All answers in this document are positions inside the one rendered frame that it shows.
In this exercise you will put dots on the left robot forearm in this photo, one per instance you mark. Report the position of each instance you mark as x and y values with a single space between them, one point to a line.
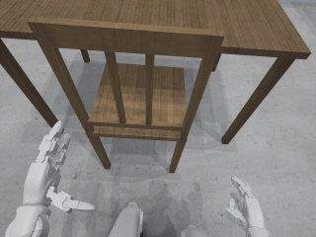
31 221

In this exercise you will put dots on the robot left hand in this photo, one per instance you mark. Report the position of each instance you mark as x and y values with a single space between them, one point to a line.
45 170

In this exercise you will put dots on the left robot shin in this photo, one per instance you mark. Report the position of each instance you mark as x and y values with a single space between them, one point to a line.
134 205

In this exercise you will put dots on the robot right hand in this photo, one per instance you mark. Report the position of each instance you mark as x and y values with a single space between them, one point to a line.
249 213

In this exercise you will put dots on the chair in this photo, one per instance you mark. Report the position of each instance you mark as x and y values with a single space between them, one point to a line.
133 101

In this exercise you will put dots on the table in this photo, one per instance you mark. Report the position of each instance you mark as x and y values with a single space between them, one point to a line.
250 27

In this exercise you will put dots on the left robot thigh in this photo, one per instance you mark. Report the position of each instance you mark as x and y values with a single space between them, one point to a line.
129 223

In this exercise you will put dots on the right robot forearm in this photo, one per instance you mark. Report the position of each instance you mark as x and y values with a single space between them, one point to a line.
257 232

